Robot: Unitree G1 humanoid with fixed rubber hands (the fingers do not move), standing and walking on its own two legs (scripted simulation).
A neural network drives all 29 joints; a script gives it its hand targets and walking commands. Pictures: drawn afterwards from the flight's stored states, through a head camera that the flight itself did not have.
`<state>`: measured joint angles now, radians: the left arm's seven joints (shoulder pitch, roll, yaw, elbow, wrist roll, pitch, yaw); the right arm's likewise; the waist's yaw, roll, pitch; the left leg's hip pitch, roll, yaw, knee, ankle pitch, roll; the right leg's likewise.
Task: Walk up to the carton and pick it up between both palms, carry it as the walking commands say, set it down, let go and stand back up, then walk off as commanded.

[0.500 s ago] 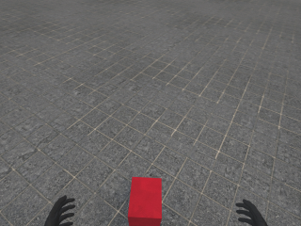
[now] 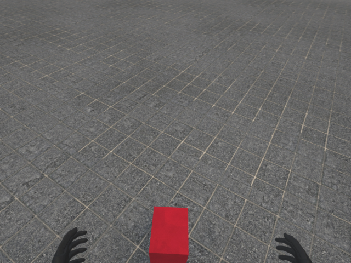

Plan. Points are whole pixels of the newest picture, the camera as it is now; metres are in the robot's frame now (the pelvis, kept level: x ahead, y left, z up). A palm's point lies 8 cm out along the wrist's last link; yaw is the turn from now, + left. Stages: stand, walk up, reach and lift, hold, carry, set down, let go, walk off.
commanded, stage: stand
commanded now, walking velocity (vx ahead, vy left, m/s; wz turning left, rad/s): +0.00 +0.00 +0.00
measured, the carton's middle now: (169, 235) +0.44 +0.01 -0.68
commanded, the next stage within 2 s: walk off in 0.46 s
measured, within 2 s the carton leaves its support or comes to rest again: neither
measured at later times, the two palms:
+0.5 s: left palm out of the picture +0.14 +0.26 -0.07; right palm out of the picture +0.13 -0.29 -0.07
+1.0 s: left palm out of the picture +0.08 +0.23 -0.08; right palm out of the picture +0.08 -0.31 -0.11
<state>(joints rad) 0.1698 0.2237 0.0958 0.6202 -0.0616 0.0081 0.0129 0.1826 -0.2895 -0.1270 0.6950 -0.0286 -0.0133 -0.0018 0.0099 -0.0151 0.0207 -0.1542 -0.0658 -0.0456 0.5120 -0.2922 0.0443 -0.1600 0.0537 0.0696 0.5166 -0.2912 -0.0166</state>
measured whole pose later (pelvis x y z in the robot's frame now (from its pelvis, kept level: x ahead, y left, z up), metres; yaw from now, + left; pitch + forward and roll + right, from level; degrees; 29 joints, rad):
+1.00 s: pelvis -0.05 -0.04 +0.00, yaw +2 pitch -2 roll +3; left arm 0.17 0.23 0.10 0.67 -0.06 0.04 0.04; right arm 0.19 -0.28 -0.13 0.75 -0.03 0.07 0.00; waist 0.00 -0.01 0.05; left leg -0.33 -0.08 -0.06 0.72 -0.37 0.00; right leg -0.28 0.02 0.04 0.59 -0.26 -0.04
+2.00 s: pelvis -0.35 -0.16 +0.01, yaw +31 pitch -2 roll +3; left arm 0.19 0.24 0.10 0.68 -0.06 0.11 0.04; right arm 0.26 -0.26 -0.13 0.77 -0.02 0.08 0.00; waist -0.02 0.02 0.09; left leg -0.60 -0.09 -0.18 1.16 -0.34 -0.12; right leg -0.18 -0.02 -0.08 0.48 -0.27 -0.07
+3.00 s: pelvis -0.54 -0.38 +0.01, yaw +64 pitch -2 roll +5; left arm 0.21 0.24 0.10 0.70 -0.06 0.09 0.05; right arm 0.28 -0.28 -0.13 0.79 -0.02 0.07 0.04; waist -0.02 0.01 0.09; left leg -0.56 -0.11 -0.18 1.11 -0.30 -0.08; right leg -0.15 -0.08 -0.06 0.46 -0.29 -0.03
